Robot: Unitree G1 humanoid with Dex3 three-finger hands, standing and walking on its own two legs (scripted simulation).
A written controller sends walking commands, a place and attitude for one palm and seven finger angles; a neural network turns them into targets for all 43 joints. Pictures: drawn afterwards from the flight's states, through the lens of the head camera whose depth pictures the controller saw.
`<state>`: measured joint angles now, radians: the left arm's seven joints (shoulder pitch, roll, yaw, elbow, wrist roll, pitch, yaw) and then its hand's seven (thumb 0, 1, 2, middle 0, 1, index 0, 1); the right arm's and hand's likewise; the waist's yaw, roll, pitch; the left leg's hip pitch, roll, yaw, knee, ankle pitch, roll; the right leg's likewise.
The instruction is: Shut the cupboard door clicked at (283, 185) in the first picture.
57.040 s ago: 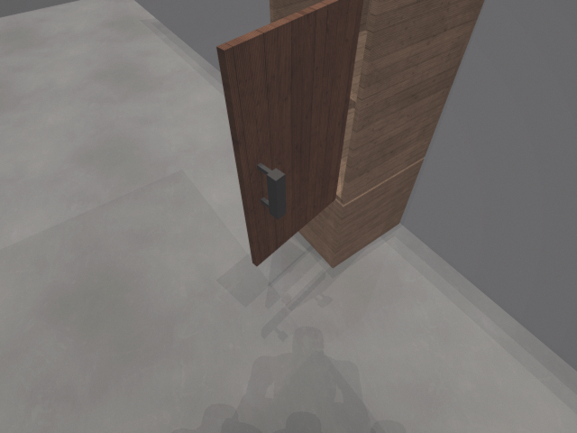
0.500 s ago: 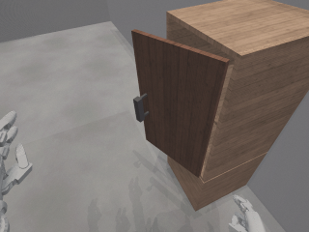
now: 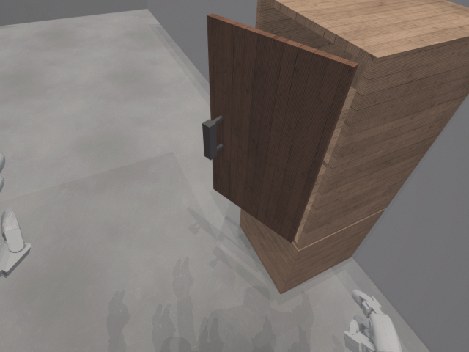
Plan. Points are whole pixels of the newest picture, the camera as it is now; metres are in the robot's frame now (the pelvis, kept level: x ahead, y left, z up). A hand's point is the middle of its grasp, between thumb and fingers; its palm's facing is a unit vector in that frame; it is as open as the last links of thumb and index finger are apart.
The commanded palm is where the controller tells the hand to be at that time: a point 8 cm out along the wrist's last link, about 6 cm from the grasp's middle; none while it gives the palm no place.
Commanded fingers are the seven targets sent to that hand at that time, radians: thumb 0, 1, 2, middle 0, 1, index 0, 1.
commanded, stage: step back with the hand held close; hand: left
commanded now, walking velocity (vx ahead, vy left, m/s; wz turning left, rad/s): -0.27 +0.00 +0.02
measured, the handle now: (215, 136) +0.67 +0.10 -0.05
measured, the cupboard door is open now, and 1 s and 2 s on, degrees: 23 23 23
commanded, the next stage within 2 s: stop stepping back and stand still in 0.64 s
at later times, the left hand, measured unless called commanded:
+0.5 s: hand out of the picture +0.12 +0.27 +0.18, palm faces +0.48 -0.73 -0.49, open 7.4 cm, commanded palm +0.04 +0.30 +0.19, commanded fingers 0.00 0.90 0.90 -0.20 -0.30 -0.20 -0.30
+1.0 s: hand out of the picture +0.00 +0.30 +0.18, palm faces +0.53 -0.78 -0.33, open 7.4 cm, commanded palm -0.03 +0.32 +0.19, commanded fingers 0.00 0.90 0.90 -0.20 -0.30 -0.20 -0.30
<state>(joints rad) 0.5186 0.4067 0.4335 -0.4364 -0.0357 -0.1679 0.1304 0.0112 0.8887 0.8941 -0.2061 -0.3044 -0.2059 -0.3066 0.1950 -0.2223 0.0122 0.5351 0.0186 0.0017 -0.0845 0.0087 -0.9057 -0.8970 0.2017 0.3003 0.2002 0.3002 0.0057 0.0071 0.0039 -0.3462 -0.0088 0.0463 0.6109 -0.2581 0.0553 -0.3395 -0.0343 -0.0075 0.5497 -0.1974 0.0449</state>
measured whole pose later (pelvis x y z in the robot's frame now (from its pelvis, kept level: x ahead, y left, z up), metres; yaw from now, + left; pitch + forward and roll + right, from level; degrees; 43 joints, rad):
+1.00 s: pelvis -0.17 +0.02 -0.01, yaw +0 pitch +1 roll -4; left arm 0.51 0.41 0.42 -0.49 -0.04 -0.20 0.17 0.01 0.88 0.89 -0.21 -0.31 -0.21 -0.31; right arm 0.27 -0.24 0.00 0.60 0.00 -0.08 -0.09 0.01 -0.90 -0.90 0.20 0.30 0.20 0.30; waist 0.04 -0.02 -0.14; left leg -0.35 0.03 0.00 0.70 -0.35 -0.01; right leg -0.29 -0.02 -0.03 0.58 -0.32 0.03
